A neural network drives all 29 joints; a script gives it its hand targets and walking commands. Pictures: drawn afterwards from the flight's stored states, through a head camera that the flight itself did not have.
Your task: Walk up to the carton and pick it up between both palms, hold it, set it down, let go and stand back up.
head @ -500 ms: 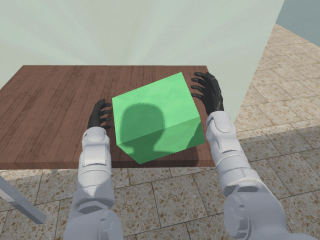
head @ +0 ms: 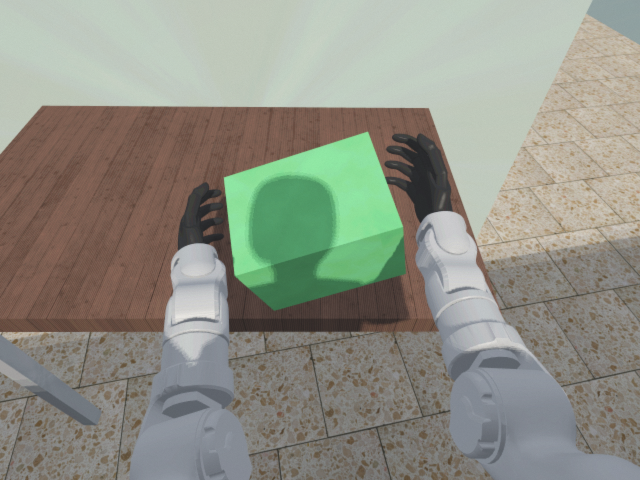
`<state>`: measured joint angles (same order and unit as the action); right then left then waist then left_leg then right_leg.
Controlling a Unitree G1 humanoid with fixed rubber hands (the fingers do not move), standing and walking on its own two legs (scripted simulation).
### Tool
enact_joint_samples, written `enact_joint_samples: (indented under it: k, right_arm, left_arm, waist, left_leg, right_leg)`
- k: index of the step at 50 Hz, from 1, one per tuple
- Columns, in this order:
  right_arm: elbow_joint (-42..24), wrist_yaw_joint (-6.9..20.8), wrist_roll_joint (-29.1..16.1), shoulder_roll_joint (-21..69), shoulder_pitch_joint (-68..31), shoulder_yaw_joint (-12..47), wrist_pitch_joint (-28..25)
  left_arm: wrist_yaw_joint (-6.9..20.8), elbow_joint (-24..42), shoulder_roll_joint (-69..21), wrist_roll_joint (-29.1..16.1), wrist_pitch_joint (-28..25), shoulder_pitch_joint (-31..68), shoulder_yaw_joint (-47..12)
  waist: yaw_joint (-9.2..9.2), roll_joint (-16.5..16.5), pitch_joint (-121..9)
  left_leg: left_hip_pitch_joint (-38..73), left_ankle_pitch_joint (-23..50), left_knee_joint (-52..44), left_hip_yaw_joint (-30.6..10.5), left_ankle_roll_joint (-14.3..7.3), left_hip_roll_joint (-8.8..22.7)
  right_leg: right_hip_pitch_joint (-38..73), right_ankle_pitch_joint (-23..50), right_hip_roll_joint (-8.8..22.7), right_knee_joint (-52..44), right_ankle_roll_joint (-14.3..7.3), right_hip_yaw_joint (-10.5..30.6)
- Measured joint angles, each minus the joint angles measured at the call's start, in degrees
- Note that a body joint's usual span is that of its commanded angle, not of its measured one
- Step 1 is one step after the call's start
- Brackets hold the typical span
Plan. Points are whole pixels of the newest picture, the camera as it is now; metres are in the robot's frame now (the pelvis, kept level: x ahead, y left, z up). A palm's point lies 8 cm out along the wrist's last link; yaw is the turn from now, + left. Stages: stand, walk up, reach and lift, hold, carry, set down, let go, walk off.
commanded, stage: set down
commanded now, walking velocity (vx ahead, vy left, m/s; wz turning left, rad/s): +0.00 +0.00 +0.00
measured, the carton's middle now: (317, 227) +0.46 +0.01 +0.04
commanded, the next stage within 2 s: none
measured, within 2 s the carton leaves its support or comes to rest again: neither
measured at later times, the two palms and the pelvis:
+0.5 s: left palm (188, 243) +0.38 +0.17 +0.09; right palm (421, 198) +0.42 -0.12 +0.13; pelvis +0.00 +0.00 +0.00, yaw +0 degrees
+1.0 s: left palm (196, 237) +0.40 +0.17 +0.09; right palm (420, 194) +0.45 -0.13 +0.11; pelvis +0.01 +0.00 +0.00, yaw +0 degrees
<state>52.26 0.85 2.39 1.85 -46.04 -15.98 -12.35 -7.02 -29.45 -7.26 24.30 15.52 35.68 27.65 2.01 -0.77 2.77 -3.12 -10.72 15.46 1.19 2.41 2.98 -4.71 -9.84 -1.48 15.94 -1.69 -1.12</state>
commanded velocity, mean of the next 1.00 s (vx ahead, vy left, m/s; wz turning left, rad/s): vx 0.00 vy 0.00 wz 0.00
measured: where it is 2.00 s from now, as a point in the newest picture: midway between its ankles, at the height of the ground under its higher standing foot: outside the picture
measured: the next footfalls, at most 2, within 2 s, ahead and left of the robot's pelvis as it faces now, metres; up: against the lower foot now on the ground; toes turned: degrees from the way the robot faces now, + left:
none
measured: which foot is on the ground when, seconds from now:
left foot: down 0.00-1.00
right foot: down 0.00-1.00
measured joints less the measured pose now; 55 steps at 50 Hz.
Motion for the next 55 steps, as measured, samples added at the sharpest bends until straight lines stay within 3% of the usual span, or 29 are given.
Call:
enact_joint_samples:
  k: [11, 25, 55]
  right_arm:
    - [2.01, 0.98, 0.2, -1.21, -0.01, -0.29, 0.97]
    - [4.39, 3.2, 3.81, -1.26, -2.89, -4.97, 2.41]
    - [7.33, 6.44, 9.81, -3.02, -6.49, -11.34, 4.54]
  left_arm:
    - [-0.26, -1.98, -0.29, -0.04, -0.62, -0.01, 0.1]
    - [-1.19, -3.77, -0.56, -0.11, -2.07, 2.34, 2.25]
    - [-2.09, -4.41, -2.65, -0.11, -2.87, 5.31, 4.87]
  waist:
    - [-0.69, 1.74, -1.47]
    - [-2.12, 1.03, -2.92]
    - [-3.37, 0.9, -5.69]
  left_leg:
    - [-0.95, -0.05, 0.19, 0.08, 0.0, 0.02]
    - [-3.79, 0.09, 0.36, 0.1, 0.0, 0.03]
    - [-9.69, 0.37, 0.59, 0.48, 0.0, 0.09]
  right_leg:
    - [-0.87, 0.04, 0.0, 0.0, 0.01, 0.0]
    - [-3.63, 0.33, 0.0, 0.0, 0.02, -0.01]
    - [-9.4, 0.33, 0.0, 0.0, 0.02, -0.01]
